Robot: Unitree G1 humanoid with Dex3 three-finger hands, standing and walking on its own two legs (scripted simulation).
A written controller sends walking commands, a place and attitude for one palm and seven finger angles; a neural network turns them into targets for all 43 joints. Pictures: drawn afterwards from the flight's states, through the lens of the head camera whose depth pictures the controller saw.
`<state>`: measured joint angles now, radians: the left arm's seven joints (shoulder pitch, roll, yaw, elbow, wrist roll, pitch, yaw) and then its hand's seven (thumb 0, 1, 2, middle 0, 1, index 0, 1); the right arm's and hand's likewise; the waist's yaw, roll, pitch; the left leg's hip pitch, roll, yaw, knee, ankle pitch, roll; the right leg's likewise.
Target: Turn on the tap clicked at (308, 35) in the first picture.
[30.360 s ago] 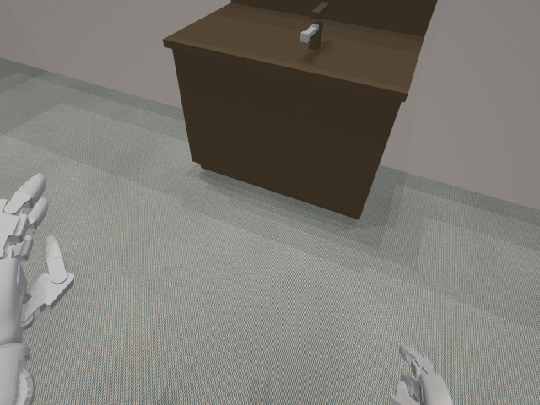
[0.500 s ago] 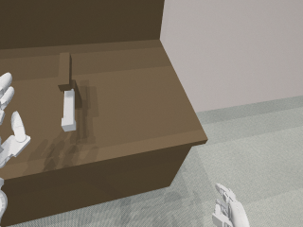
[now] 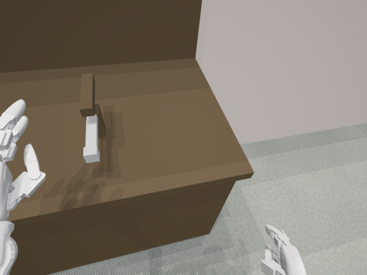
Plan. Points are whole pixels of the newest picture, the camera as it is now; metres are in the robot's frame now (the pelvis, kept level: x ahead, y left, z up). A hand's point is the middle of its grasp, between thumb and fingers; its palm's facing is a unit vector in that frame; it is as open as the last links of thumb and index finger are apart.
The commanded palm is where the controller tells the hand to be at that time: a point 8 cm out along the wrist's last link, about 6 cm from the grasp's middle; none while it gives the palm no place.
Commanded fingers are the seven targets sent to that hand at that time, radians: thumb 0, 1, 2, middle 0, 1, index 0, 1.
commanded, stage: look again from close up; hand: left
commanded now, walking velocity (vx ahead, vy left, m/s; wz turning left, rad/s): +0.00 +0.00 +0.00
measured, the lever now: (91, 154) +0.34 +0.24 +0.06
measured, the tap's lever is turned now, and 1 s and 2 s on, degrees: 0 0 0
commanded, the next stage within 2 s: shuffle to correct the standing spot in 0.14 s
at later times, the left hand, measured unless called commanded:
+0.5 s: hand (66, 175) +0.22 +0.21 +0.17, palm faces +0.38 -0.85 -0.37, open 7.4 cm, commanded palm +0.16 +0.25 +0.18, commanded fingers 0.00 0.90 0.90 -0.20 -0.30 -0.20 -0.30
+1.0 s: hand (96, 184) +0.22 +0.17 +0.16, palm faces +0.33 -0.85 -0.41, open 7.4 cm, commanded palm +0.16 +0.21 +0.18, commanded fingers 0.00 0.90 0.90 -0.20 -0.30 -0.20 -0.30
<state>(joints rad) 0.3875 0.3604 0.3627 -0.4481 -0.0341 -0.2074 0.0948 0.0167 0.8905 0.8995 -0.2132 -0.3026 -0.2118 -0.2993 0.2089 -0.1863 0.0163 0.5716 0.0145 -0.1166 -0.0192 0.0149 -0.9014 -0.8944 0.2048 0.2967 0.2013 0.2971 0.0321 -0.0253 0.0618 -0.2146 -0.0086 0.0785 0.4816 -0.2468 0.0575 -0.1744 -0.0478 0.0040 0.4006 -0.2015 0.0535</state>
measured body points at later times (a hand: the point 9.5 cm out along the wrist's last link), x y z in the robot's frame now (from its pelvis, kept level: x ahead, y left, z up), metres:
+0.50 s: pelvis +0.00 -0.03 +0.00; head +0.02 -0.02 +0.45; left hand +0.20 +0.26 +0.19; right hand +0.17 -0.26 -0.07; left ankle +0.01 +0.08 -0.74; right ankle +0.01 -0.16 -0.74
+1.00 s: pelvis +0.00 -0.07 +0.00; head +0.02 -0.07 +0.44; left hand +0.19 +0.21 +0.18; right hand +0.16 -0.32 -0.08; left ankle +0.01 +0.07 -0.74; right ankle +0.01 -0.16 -0.74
